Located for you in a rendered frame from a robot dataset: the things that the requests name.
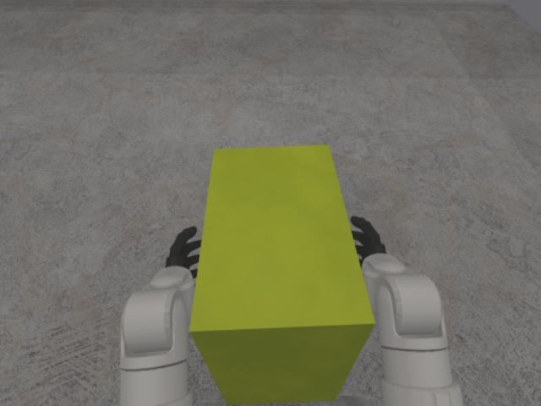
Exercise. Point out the robot right forearm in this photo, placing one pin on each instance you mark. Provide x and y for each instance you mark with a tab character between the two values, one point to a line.
412	335

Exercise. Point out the left robot hand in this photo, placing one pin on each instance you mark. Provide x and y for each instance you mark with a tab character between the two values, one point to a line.
180	250

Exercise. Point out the right robot hand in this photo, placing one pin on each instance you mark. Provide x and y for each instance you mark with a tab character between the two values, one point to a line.
370	239

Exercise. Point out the robot left forearm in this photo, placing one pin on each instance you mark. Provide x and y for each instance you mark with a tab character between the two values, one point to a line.
154	344

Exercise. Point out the carton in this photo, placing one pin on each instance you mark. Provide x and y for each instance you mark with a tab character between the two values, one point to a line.
281	311

